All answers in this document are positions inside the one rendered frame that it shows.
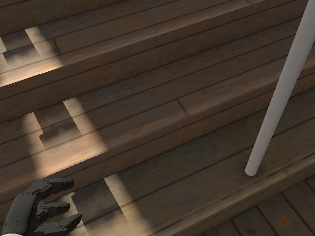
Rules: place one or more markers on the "left robot hand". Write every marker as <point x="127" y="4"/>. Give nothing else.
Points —
<point x="26" y="214"/>

